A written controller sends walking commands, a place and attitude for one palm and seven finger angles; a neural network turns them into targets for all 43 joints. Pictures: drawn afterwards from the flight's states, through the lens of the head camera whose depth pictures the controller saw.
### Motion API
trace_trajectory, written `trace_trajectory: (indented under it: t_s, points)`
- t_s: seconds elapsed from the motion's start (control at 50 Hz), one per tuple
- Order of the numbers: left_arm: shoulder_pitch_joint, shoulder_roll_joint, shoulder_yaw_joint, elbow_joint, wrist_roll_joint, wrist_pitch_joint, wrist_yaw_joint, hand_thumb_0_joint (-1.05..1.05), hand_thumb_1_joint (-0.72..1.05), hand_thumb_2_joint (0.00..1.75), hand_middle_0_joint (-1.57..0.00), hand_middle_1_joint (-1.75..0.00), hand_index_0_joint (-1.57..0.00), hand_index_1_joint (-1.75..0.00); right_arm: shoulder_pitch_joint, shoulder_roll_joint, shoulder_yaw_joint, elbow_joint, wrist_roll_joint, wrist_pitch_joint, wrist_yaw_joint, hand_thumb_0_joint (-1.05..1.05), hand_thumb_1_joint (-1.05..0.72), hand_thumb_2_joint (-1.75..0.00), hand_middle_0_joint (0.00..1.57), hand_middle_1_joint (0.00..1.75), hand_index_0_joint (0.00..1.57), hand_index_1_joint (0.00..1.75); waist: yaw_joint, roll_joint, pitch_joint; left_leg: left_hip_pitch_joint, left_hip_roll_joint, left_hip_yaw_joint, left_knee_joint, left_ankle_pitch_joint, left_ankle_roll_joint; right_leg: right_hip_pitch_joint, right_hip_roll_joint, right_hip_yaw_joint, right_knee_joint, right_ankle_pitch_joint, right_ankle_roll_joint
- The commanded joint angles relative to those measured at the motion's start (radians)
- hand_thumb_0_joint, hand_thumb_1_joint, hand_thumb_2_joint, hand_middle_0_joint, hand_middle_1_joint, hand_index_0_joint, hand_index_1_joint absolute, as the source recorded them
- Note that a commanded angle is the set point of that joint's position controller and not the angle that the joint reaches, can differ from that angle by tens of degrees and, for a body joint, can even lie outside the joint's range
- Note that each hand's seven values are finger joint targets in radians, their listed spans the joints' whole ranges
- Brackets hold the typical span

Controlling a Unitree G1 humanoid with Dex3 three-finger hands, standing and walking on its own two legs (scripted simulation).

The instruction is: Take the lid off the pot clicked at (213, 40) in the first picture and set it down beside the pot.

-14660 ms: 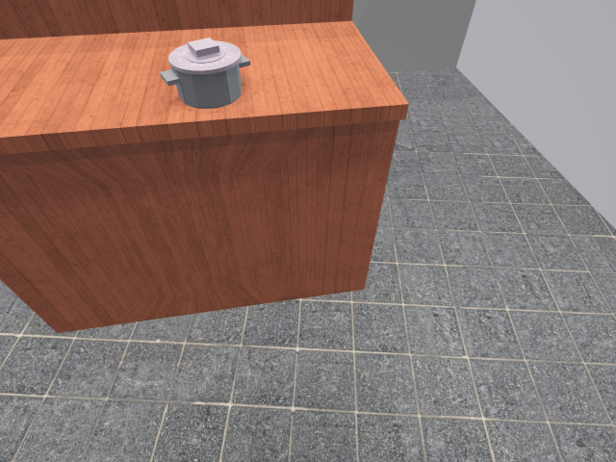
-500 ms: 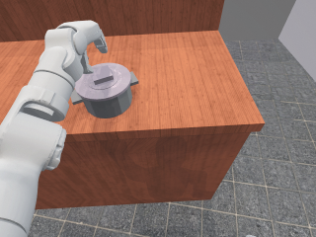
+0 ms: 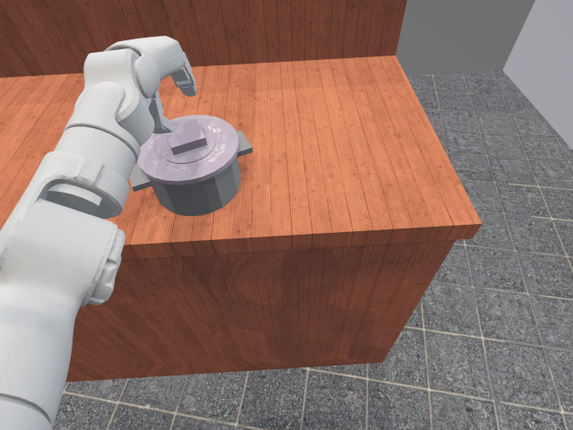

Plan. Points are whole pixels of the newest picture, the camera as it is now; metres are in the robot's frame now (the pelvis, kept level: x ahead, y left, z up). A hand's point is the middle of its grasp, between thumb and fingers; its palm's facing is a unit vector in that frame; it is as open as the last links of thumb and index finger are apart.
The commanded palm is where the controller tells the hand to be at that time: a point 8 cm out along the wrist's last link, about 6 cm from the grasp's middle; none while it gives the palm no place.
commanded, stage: move the open hand above the knob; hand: left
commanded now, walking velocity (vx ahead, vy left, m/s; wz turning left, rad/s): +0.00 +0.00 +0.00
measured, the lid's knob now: (185, 136) +0.51 +0.15 +0.15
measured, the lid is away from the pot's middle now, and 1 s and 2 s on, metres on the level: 0.00 0.00 0.00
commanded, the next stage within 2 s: lower the open fingers around the knob in 0.38 s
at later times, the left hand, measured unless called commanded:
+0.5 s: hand (165, 108) +0.47 +0.14 +0.22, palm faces -0.25 -0.05 -0.97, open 10.1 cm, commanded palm +0.45 +0.15 +0.27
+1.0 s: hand (176, 127) +0.48 +0.14 +0.19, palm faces -0.38 -0.09 -0.92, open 10.1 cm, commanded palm +0.47 +0.15 +0.24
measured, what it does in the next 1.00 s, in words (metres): stands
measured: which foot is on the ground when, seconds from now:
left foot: down 0.00-1.00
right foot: down 0.00-1.00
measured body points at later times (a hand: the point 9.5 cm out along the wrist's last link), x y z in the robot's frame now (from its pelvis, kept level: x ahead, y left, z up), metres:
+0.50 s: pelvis +0.00 +0.00 +0.00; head +0.01 -0.03 +0.45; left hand +0.48 +0.14 +0.28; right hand +0.11 -0.25 -0.14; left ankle -0.04 +0.08 -0.74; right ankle +0.00 -0.13 -0.74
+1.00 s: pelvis -0.01 -0.01 +0.00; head +0.03 -0.02 +0.45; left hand +0.49 +0.14 +0.24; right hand +0.06 -0.27 -0.14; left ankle -0.04 +0.08 -0.74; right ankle +0.00 -0.13 -0.74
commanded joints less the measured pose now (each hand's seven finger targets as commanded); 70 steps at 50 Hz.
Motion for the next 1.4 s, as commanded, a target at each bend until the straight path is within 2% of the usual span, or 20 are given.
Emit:
trace_trajectory:
  t_s: [0.0,0.06,0.14,0.22,0.24,0.3,0.4,0.5,0.54,0.62,0.7,0.76,0.86,0.96,1.04,1.12,1.18,1.3,1.34,1.38]
  points:
    - [-0.589,0.204,0.053,-0.197,0.022,-0.011,0.040,0.00,-0.22,1.24,-0.81,-0.08,-0.81,-0.08,-0.030,-0.127,-0.049,-0.107,-0.004,-0.035,-0.006,0.00,-0.90,-0.90,0.20,0.30,0.20,0.30,-0.003,-0.072,-0.417,0.159,-0.001,-0.052,0.017,0.463,0.002,0.184,0.056,0.000,0.003,0.317,-0.061]
    - [-0.620,0.175,0.038,-0.209,0.015,-0.013,0.042,0.00,-0.22,1.24,-0.81,-0.08,-0.81,-0.08,-0.015,-0.130,-0.054,-0.097,-0.004,-0.044,-0.002,0.00,-0.90,-0.90,0.20,0.30,0.20,0.30,-0.011,-0.050,-0.406,0.193,0.004,-0.064,0.019,0.494,-0.008,0.142,0.060,-0.007,0.000,0.300,-0.064]
    - [-0.579,0.229,0.090,-0.276,0.010,-0.016,0.047,0.00,-0.22,1.24,-0.81,-0.08,-0.81,-0.08,-0.014,-0.131,-0.053,-0.111,-0.012,-0.054,0.005,0.00,-0.90,-0.90,0.20,0.30,0.20,0.30,0.015,-0.037,-0.498,0.226,0.004,-0.073,0.029,0.593,-0.014,0.199,0.058,0.001,0.014,0.360,-0.063]
    - [-0.497,0.155,0.035,-0.171,0.000,0.015,0.040,0.00,-0.22,1.24,-0.81,-0.08,-0.81,-0.08,-0.031,-0.143,-0.051,-0.103,-0.002,-0.036,0.008,0.00,-0.90,-0.90,0.20,0.30,0.20,0.30,0.009,-0.083,-0.342,0.144,0.004,-0.054,0.004,0.497,-0.007,0.163,0.057,-0.012,-0.005,0.322,-0.066]
    - [-0.542,0.199,0.072,-0.220,0.010,0.012,0.043,0.00,-0.22,1.24,-0.81,-0.08,-0.81,-0.08,-0.030,-0.137,-0.049,-0.101,-0.004,-0.039,0.008,0.00,-0.90,-0.90,0.20,0.30,0.20,0.30,0.014,-0.094,-0.386,0.158,0.006,-0.061,0.002,0.505,-0.008,0.185,0.057,-0.006,0.002,0.325,-0.064]
    - [-0.564,0.166,0.039,-0.292,0.004,0.005,0.038,0.00,-0.22,1.24,-0.81,-0.08,-0.81,-0.08,-0.055,-0.128,-0.047,-0.127,-0.006,-0.048,0.009,0.00,-0.90,-0.90,0.20,0.30,0.20,0.30,0.016,-0.068,-0.432,0.194,0.002,-0.064,0.010,0.535,-0.004,0.200,0.054,-0.002,0.005,0.341,-0.063]
    - [-0.496,0.215,0.082,-0.169,0.010,0.027,0.041,0.00,-0.22,1.24,-0.81,-0.08,-0.81,-0.08,-0.057,-0.129,-0.039,-0.115,-0.002,-0.038,-0.001,0.00,-0.90,-0.90,0.20,0.30,0.20,0.30,0.022,-0.147,-0.331,0.100,-0.003,-0.044,-0.018,0.385,0.004,0.213,0.051,-0.004,-0.005,0.298,-0.063]
    - [-0.599,0.145,0.019,-0.168,-0.011,0.061,0.023,0.00,-0.22,1.24,-0.81,-0.08,-0.81,-0.08,-0.069,-0.124,-0.037,-0.106,-0.002,-0.047,-0.004,0.00,-0.90,-0.90,0.20,0.30,0.20,0.30,0.007,-0.095,-0.366,0.134,-0.015,-0.054,-0.018,0.357,0.003,0.200,0.050,-0.002,-0.004,0.284,-0.065]
    - [-0.583,0.197,0.065,-0.150,-0.003,0.073,0.020,0.00,-0.22,1.24,-0.81,-0.08,-0.81,-0.08,-0.057,-0.130,-0.038,-0.099,-0.009,-0.047,-0.005,0.00,-0.90,-0.90,0.20,0.30,0.20,0.30,0.011,-0.097,-0.399,0.132,-0.016,-0.051,-0.008,0.366,0.001,0.220,0.050,0.001,0.004,0.302,-0.063]
    - [-0.579,0.069,-0.039,-0.099,-0.016,0.080,0.000,0.00,-0.22,1.24,-0.81,-0.08,-0.81,-0.08,-0.056,-0.136,-0.042,-0.089,-0.006,-0.047,-0.008,0.00,-0.90,-0.90,0.20,0.30,0.20,0.30,-0.023,-0.114,-0.323,0.121,-0.018,-0.047,-0.005,0.316,0.002,0.150,0.053,-0.015,-0.008,0.268,-0.065]
    - [-0.630,0.175,0.037,-0.092,-0.001,0.071,-0.004,0.00,-0.22,1.24,-0.81,-0.08,-0.81,-0.08,-0.047,-0.138,-0.038,-0.084,-0.014,-0.054,-0.015,0.00,-0.90,-0.90,0.20,0.30,0.20,0.30,-0.016,-0.125,-0.359,0.090,-0.028,-0.048,-0.004,0.260,0.008,0.183,0.053,-0.005,0.005,0.258,-0.063]
    - [-0.625,0.129,0.003,-0.096,0.002,0.057,-0.003,0.00,-0.22,1.24,-0.81,-0.08,-0.81,-0.08,-0.032,-0.134,-0.042,-0.080,-0.017,-0.057,-0.013,0.00,-0.90,-0.90,0.20,0.30,0.20,0.30,-0.020,-0.088,-0.397,0.123,-0.022,-0.058,0.018,0.351,0.002,0.175,0.055,-0.007,0.016,0.297,-0.064]
    - [-0.606,0.205,0.057,-0.059,0.015,0.053,0.007,0.00,-0.22,1.24,-0.81,-0.08,-0.81,-0.08,-0.012,-0.144,-0.044,-0.075,-0.016,-0.054,-0.016,0.00,-0.90,-0.90,0.20,0.30,0.20,0.30,-0.013,-0.110,-0.382,0.074,-0.024,-0.047,0.012,0.301,0.005,0.194,0.057,-0.004,0.017,0.292,-0.062]
    - [-0.620,0.134,0.007,-0.108,0.008,0.034,0.009,0.00,-0.22,1.24,-0.81,-0.08,-0.81,-0.08,0.005,-0.142,-0.052,-0.076,-0.017,-0.063,-0.010,0.00,-0.90,-0.90,0.20,0.30,0.20,0.30,-0.021,-0.063,-0.420,0.139,-0.012,-0.064,0.030,0.410,-0.001,0.155,0.062,-0.009,0.022,0.313,-0.060]
    - [-0.554,0.219,0.083,-0.093,0.009,0.029,0.013,0.00,-0.22,1.24,-0.81,-0.08,-0.81,-0.08,0.019,-0.148,-0.053,-0.077,-0.020,-0.063,-0.011,0.00,-0.90,-0.90,0.20,0.30,0.20,0.30,-0.003,-0.102,-0.455,0.119,-0.012,-0.056,0.036,0.433,0.004,0.205,0.060,-0.003,0.034,0.353,-0.056]
    - [-0.523,0.113,0.000,-0.095,-0.009,0.024,0.017,0.00,-0.22,1.24,-0.81,-0.08,-0.81,-0.08,0.010,-0.152,-0.060,-0.078,-0.013,-0.061,-0.006,0.00,-0.90,-0.90,0.20,0.30,0.20,0.30,-0.015,-0.077,-0.399,0.135,-0.005,-0.057,0.044,0.480,0.002,0.145,0.063,-0.014,0.025,0.347,-0.059]
    - [-0.496,0.185,0.064,-0.063,-0.003,0.020,0.022,0.00,-0.22,1.24,-0.81,-0.08,-0.81,-0.08,0.021,-0.149,-0.054,-0.073,-0.017,-0.061,-0.009,0.00,-0.90,-0.90,0.20,0.30,0.20,0.30,-0.009,-0.102,-0.399,0.114,-0.009,-0.050,0.044,0.451,0.009,0.165,0.064,-0.008,0.030,0.353,-0.056]
    - [-0.443,0.148,0.032,-0.039,-0.009,0.027,0.021,0.00,-0.22,1.24,-0.81,-0.08,-0.81,-0.08,0.007,-0.149,-0.051,-0.077,-0.009,-0.048,-0.008,0.00,-0.90,-0.90,0.20,0.30,0.20,0.30,-0.011,-0.122,-0.341,0.079,-0.008,-0.037,0.036,0.389,0.009,0.151,0.061,-0.013,0.027,0.324,-0.055]
    - [-0.438,0.214,0.084,-0.057,-0.002,0.023,0.032,0.00,-0.22,1.24,-0.81,-0.08,-0.81,-0.08,0.003,-0.149,-0.047,-0.081,-0.010,-0.044,-0.008,0.00,-0.90,-0.90,0.20,0.30,0.20,0.30,0.003,-0.105,-0.383,0.082,-0.009,-0.044,0.040,0.416,0.005,0.178,0.059,-0.008,0.041,0.341,-0.058]
    - [-0.498,0.180,0.052,-0.122,-0.001,0.020,0.030,0.00,-0.22,1.24,-0.81,-0.08,-0.81,-0.08,-0.009,-0.141,-0.048,-0.092,-0.010,-0.043,-0.006,0.00,-0.90,-0.90,0.20,0.30,0.20,0.30,0.000,-0.080,-0.421,0.111,-0.006,-0.051,0.039,0.437,0.002,0.179,0.057,-0.008,0.039,0.337,-0.058]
